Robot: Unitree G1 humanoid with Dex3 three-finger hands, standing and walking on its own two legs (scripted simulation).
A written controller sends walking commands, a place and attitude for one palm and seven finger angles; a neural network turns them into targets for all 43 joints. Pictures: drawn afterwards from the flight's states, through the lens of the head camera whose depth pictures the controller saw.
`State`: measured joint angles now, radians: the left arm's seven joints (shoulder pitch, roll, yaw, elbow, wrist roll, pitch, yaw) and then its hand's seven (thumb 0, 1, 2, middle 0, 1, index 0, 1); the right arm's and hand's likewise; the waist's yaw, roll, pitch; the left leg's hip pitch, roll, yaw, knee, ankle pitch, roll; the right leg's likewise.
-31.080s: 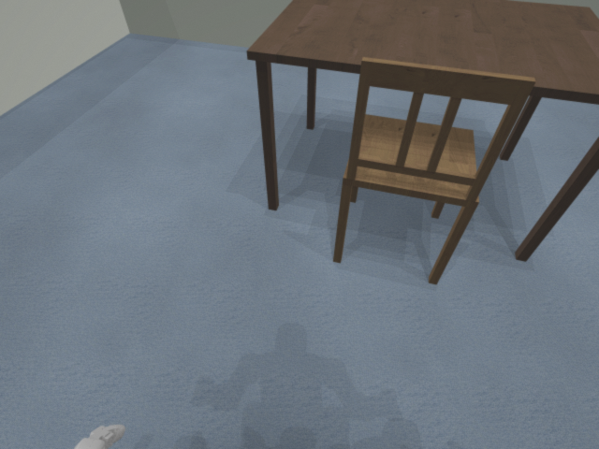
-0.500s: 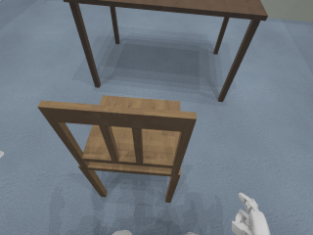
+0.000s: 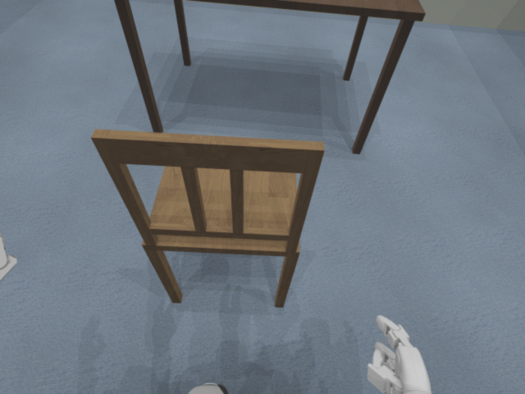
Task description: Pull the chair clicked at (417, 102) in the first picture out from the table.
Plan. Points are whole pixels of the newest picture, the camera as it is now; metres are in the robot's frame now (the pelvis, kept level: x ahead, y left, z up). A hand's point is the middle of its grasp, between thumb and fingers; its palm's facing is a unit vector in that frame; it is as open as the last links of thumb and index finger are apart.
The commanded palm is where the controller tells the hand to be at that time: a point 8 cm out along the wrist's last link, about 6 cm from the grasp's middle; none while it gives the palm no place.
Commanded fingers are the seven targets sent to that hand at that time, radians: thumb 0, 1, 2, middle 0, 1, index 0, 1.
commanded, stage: stop stepping back and stand still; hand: left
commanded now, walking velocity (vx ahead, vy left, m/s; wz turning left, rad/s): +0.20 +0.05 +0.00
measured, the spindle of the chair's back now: (195, 200) +0.50 +0.18 -0.10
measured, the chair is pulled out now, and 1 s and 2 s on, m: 0.68 0.68 0.68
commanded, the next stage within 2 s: let the arm hang, fingers relaxed in 0.64 s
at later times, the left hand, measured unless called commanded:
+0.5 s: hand out of the picture +0.14 +0.25 +0.17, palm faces +0.36 -0.77 -0.52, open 7.4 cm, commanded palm +0.07 +0.30 +0.18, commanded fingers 0.00 0.90 0.90 -0.20 -0.30 -0.20 -0.30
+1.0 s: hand out of the picture +0.04 +0.17 -0.15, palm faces +0.02 -0.99 -0.13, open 7.4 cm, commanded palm none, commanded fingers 0.00 0.90 0.90 -0.20 -0.30 -0.20 -0.30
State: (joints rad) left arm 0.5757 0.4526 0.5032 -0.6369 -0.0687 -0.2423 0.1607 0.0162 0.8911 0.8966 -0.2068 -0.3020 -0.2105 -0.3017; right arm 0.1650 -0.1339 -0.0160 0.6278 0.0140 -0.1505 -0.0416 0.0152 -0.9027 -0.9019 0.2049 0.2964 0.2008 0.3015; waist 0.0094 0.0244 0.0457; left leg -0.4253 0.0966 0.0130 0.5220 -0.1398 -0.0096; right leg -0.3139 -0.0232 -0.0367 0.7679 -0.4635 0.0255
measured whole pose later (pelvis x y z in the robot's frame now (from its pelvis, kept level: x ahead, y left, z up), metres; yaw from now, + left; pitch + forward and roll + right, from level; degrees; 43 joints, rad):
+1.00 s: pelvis -0.05 +0.02 +0.00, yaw +4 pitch +0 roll +0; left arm 0.27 0.13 -0.03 0.70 0.03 0.06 0.00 0.02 0.91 0.90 -0.19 -0.30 -0.20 -0.30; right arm 0.18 -0.17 0.01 0.82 -0.01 -0.01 0.00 0.01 -0.91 -0.90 0.20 0.30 0.20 0.30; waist -0.03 -0.02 0.06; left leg -0.28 -0.05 -0.02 0.56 -0.28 0.04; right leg -0.26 -0.02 -0.01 0.58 -0.32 0.01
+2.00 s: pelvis -0.06 -0.01 +0.00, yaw +4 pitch -2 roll +0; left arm 0.32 0.11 -0.02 1.08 0.01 0.01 0.04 0.01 0.91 0.90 -0.20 -0.30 -0.20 -0.30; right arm 0.34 -0.10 0.01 1.08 0.00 -0.01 -0.04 0.01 -0.91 -0.90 0.20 0.30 0.19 0.30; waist 0.00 0.02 0.06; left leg -0.22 0.00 -0.03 0.47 -0.23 0.00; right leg -0.19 0.02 -0.02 0.46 -0.24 -0.03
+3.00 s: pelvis -0.06 -0.01 +0.00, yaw +4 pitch -2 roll +0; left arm 0.31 0.11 -0.01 1.07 0.01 0.01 0.04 0.01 0.91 0.90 -0.20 -0.30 -0.20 -0.30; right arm 0.34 -0.10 0.01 1.08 0.00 -0.01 -0.05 0.01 -0.91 -0.90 0.20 0.30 0.19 0.30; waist 0.00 0.02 0.07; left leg -0.22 0.00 -0.05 0.46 -0.22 -0.01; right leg -0.19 0.03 -0.03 0.46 -0.24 -0.04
